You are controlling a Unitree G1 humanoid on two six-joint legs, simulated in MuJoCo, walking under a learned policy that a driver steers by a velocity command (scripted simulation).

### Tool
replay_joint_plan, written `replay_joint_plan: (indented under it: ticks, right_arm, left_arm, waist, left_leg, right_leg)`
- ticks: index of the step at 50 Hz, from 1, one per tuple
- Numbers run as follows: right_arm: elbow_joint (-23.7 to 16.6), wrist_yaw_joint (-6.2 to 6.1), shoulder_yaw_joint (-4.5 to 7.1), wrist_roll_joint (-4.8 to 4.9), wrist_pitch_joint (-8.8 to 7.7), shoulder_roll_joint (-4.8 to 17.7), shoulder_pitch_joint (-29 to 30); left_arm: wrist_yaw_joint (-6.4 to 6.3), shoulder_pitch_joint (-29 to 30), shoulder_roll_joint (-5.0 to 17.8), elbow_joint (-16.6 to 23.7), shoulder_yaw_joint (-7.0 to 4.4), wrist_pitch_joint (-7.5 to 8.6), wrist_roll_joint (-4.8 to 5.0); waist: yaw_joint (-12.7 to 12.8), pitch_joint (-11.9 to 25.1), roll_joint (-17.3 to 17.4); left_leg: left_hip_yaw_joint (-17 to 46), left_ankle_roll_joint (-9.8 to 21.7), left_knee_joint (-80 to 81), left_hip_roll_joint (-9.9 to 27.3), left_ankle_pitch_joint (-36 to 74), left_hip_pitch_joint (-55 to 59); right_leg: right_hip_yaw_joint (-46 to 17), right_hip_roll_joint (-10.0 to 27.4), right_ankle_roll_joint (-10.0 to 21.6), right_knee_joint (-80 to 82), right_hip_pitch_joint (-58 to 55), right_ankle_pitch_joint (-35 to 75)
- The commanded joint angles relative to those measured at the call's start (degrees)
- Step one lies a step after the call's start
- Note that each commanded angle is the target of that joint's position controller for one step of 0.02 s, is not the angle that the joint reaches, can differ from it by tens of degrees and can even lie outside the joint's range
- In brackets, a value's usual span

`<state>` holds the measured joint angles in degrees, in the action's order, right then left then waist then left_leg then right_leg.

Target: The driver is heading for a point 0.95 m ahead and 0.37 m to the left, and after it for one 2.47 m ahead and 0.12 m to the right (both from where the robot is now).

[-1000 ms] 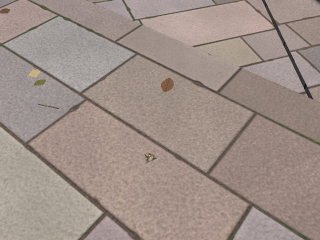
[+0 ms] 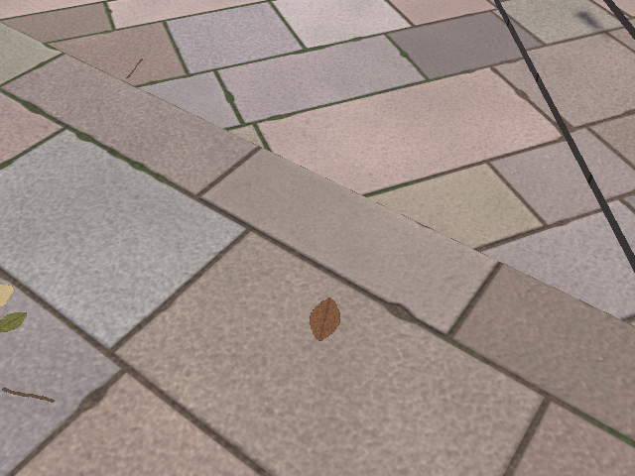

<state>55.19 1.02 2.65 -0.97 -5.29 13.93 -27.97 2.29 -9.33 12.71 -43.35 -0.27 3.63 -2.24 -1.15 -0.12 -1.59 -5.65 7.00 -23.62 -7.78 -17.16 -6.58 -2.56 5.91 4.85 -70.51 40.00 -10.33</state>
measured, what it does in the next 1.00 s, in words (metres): walks ahead, turning left: right foot, then left foot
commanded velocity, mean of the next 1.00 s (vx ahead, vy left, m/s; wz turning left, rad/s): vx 0.98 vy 0.00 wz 0.75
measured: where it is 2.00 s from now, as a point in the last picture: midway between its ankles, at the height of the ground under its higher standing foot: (162, 276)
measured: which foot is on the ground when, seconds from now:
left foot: down 0.00-0.22, up 0.24-0.68, down 0.70-1.00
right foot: up 0.00-0.22, down 0.24-0.70, up 0.72-1.00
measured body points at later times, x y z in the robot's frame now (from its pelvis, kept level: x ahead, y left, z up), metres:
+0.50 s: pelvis +0.46 +0.00 +0.00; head +0.47 +0.01 +0.45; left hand +0.33 +0.26 -0.12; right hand +0.72 -0.19 -0.08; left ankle +0.50 +0.14 -0.64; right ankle +0.41 -0.12 -0.73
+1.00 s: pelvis +0.85 +0.23 +0.00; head +0.88 +0.25 +0.45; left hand +0.89 +0.56 -0.06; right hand +1.03 +0.00 -0.12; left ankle +0.76 +0.17 -0.73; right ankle +1.14 +0.24 -0.66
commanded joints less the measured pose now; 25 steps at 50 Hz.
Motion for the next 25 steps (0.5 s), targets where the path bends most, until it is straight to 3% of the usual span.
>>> replay_joint_plan:
  ticks: [1,2,4,7,9,10,11,12,13,14,15,16,17,19,21,22,25]
  right_arm:
    - [-3.7,0.46,-0.15,1.35,-2.49,2.8,1.9]
    - [-4.0,0.33,0.14,1.49,-2.63,4.3,1.7]
    - [-3.6,-0.19,0.43,2.14,-3.07,5.9,-0.5]
    - [-2.9,-0.69,0.83,1.67,-2.56,8.6,-2.3]
    - [-2.6,-1.16,1.21,0.87,-2.04,11.0,-1.9]
    - [-2.4,-1.42,1.5,0.05,-1.53,12.5,-1.5]
    - [-2.8,-1.49,1.96,-0.21,-0.95,13.8,0.9]
    - [-4.2,-1.3,1.52,-0.6,-0.98,10.6,2.5]
    - [-6.7,-0.85,-0.8,2.26,-1.19,-0.9,-5.2]
    - [-8.0,-1.16,-0.12,3.17,-1.04,4.9,-1.6]
    - [-8.7,-1.3,0.49,2.5,-0.53,6.9,5.3]
    - [-9.0,-0.77,0.45,1.76,-0.06,6.6,8.2]
    - [-9.2,-0.1,0.44,1.12,0.64,5.5,9.6]
    - [-10.7,1.13,0.0,-0.29,2.7,2.4,9.9]
    - [-13.0,1.9,-0.31,-0.73,4.11,1.0,14.3]
    - [-14.8,2.41,-0.68,-0.81,4.44,0.6,16.0]
    - [-17.7,3.18,-1.07,-0.35,4.58,2.0,22.4]
  left_arm:
    - [0.36,7.3,4.1,5.4,-0.13,0.27,-0.26]
    - [0.76,9.3,2.5,6.6,0.55,0.68,-0.2]
    - [1.43,13.3,1.8,7.5,1.06,1.18,0.44]
    - [0.61,16.6,3.8,8.5,0.67,1.11,0.73]
    - [-0.63,12.4,6.6,7.9,-0.36,1.29,0.49]
    - [-1.44,5.0,9.2,5.9,-1.47,1.56,0.68]
    - [-2.33,-5.9,11.3,2.8,-2.53,1.86,0.97]
    - [-3.63,-16.8,15.3,0.6,-3.94,1.91,-0.12]
    - [-3.77,-18.2,19.1,0.3,-5.12,2.1,-3.37]
    - [-2.73,-15.8,16.0,1.1,-5.24,1.71,-1.97]
    - [-2.41,-10.1,11.4,0.9,-4.47,1.94,-1.45]
    - [-2.11,-7.9,8.3,0.3,-3.93,2.22,-1.13]
    - [-2.18,-7.8,7.1,-0.8,-3.68,2.4,-1.22]
    - [-2.0,-9.9,4.2,-3.9,-2.83,3.14,-0.19]
    - [-1.57,-10.6,3.0,-6.1,-2.62,3.8,1.47]
    - [-1.36,-10.4,4.1,-6.1,-2.7,4.24,1.42]
    - [-1.18,-9.2,4.7,-6.5,-2.65,5.15,0.76]
  waist:
    - [1.4,-12.1,-0.3]
    - [1.2,-10.8,1.5]
    - [-0.3,-9.3,1.0]
    - [-1.7,-6.7,2.0]
    - [0.8,-1.2,5.6]
    - [4.4,3.6,7.2]
    - [9.9,8.7,7.2]
    - [13.5,15.3,5.2]
    - [6.6,23.7,-12.2]
    - [7.8,25.7,-12.0]
    - [6.6,13.9,-6.7]
    - [5.8,8.1,-1.3]
    - [4.6,4.7,0.1]
    - [1.6,1.0,-2.1]
    - [0.6,-2.3,-2.0]
    - [-0.1,-3.2,-3.5]
    - [-1.2,-6.8,-2.2]
  left_leg:
    - [13.6,5.9,22.6,11.8,7.4,-13.3]
    - [13.3,5.6,22.6,11.8,12.1,-13.8]
    - [12.9,4.9,24.1,12.5,24.7,-11.4]
    - [13.5,4.4,19.6,13.9,41.8,3.6]
    - [14.5,3.2,9.0,15.1,60.4,11.4]
    - [15.2,2.5,-1.0,15.6,64.2,12.2]
    - [14.8,2.0,-14.4,14.3,58.3,7.7]
    - [14.3,2.2,-30.5,11.9,43.2,-3.6]
    - [10.6,0.6,-52.6,4.9,-5.0,-26.2]
    - [11.9,1.8,-59.0,5.0,-6.4,-32.8]
    - [11.3,2.0,-57.8,8.8,0.6,-36.1]
    - [10.8,1.7,-55.4,10.7,3.4,-35.2]
    - [10.7,1.3,-54.0,12.2,3.8,-33.9]
    - [10.1,0.4,-53.1,14.4,3.6,-32.5]
    - [9.0,0.1,-52.4,15.7,5.6,-36.1]
    - [7.9,-0.3,-50.9,16.0,8.1,-36.8]
    - [4.5,0.0,-41.2,14.9,17.9,-35.9]
  right_leg:
    - [4.1,2.1,-1.8,13.0,1.9,9.8]
    - [4.2,1.5,-2.2,20.2,-2.4,15.1]
    - [6.2,-0.9,-2.2,29.3,-9.7,22.3]
    - [6.9,-4.2,-1.7,37.3,-10.7,21.1]
    - [6.5,-7.7,-0.9,39.8,-17.0,12.6]
    - [5.0,-8.7,-0.2,40.0,-24.9,6.8]
    - [4.0,-7.3,0.1,42.1,-36.8,4.8]
    - [-3.1,1.4,0.7,38.7,-51.6,-6.7]
    - [-31.6,20.6,5.9,42.5,-69.2,-22.7]
    - [-45.2,20.7,7.1,52.8,-66.6,-30.6]
    - [-33.8,17.3,5.1,54.8,-57.0,-29.7]
    - [-25.6,15.7,4.2,55.5,-48.9,-20.2]
    - [-18.9,13.7,3.0,56.7,-43.4,-12.6]
    - [-9.5,11.8,1.3,58.8,-36.2,-6.5]
    - [-0.6,9.4,-1.1,60.8,-34.3,0.1]
    - [2.6,10.0,-1.1,61.8,-32.5,4.1]
    - [12.9,5.9,-2.3,64.0,-29.5,14.4]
